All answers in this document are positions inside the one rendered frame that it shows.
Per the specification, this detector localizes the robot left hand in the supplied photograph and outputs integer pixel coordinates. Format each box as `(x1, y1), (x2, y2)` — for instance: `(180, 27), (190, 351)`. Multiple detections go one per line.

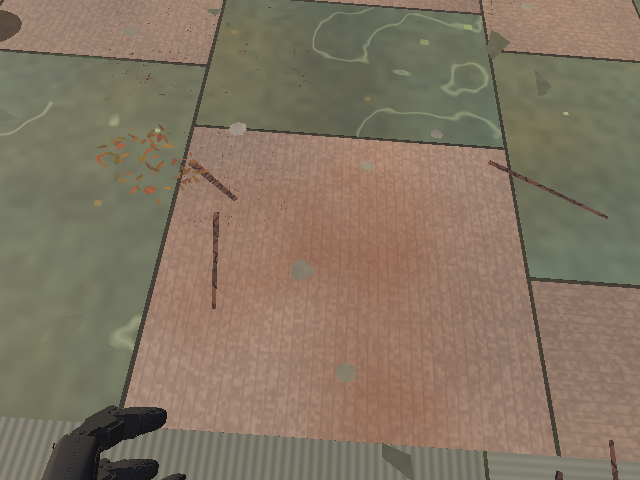
(41, 405), (186, 480)

